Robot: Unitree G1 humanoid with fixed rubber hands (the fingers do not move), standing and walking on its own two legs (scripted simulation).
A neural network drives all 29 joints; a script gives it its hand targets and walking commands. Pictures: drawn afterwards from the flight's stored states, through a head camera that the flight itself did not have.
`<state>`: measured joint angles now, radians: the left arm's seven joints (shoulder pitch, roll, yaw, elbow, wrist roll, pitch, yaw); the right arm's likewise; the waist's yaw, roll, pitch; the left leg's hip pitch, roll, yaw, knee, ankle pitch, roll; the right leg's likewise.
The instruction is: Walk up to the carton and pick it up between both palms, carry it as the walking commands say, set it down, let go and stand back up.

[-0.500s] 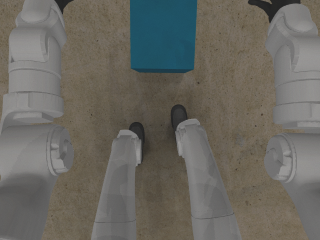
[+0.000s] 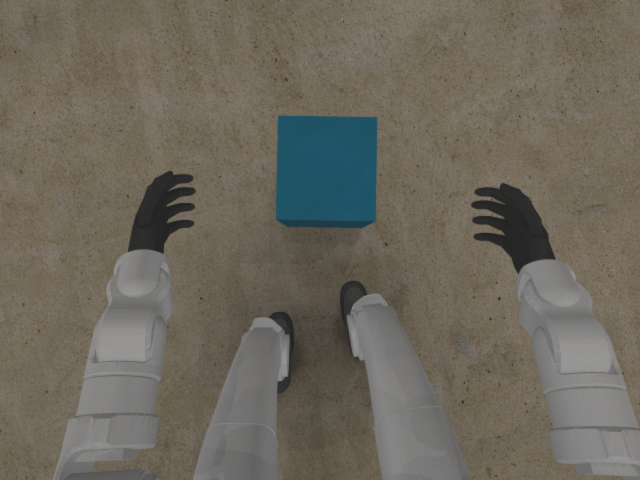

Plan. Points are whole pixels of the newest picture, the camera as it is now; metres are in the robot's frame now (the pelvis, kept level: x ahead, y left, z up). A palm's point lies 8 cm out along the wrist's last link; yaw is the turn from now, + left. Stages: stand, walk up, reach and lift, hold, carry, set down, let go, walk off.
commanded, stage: let go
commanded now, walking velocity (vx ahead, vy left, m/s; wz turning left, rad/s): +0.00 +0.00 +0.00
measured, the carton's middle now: (325, 179) +0.50 -0.03 -0.58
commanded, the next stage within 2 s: stand in 0.90 s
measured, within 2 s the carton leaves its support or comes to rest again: neither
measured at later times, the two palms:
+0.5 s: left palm (47, 408) +0.22 +0.24 -0.02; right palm (573, 363) +0.23 -0.22 -0.01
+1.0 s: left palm (12, 374) +0.25 +0.27 -0.02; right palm (570, 322) +0.26 -0.22 -0.02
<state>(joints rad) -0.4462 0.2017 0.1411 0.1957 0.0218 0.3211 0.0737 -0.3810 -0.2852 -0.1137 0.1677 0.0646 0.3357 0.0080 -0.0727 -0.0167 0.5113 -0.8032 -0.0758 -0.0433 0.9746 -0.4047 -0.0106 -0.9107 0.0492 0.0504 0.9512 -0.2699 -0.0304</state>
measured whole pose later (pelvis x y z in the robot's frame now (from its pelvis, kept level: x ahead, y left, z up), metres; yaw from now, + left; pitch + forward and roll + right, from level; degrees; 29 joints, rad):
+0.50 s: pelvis +0.06 +0.01 +0.06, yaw +0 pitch -6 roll -1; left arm 0.18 0.18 0.04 0.46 0.05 0.11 -0.05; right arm 0.20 -0.20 -0.06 0.41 -0.03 0.13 0.07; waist 0.01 0.02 0.18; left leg -0.12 -0.03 -0.08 0.57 -0.35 0.01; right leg -0.20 0.06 0.02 0.54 -0.23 -0.03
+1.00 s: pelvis +0.11 +0.02 +0.06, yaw +0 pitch -2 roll -1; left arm 0.22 0.22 0.02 0.60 0.04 0.06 -0.01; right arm 0.24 -0.23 -0.03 0.52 -0.02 0.13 0.01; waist 0.01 0.03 -0.01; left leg -0.10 -0.03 -0.07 0.56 -0.41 0.03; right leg -0.19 0.05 0.02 0.54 -0.30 -0.02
